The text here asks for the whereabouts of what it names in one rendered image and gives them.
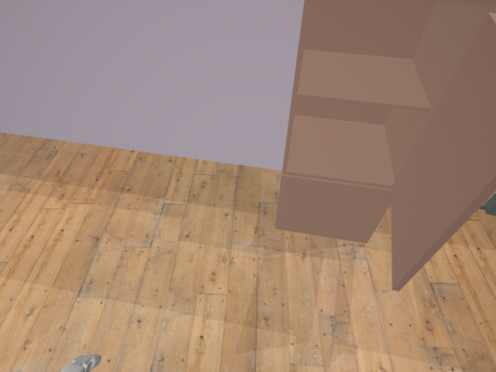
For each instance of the handle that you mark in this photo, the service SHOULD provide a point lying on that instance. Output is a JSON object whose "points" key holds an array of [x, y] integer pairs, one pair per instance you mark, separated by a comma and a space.
{"points": [[490, 206]]}

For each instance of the cupboard door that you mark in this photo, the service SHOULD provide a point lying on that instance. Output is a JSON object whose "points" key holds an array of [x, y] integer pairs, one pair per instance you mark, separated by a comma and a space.
{"points": [[451, 171]]}

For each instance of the robot left hand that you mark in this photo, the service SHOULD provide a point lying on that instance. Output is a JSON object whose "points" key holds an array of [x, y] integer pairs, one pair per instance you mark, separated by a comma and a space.
{"points": [[83, 363]]}

